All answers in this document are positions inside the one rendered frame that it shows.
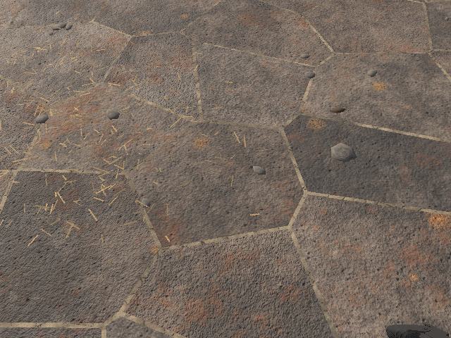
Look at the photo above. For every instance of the right robot hand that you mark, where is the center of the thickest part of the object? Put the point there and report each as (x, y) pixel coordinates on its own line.
(415, 331)

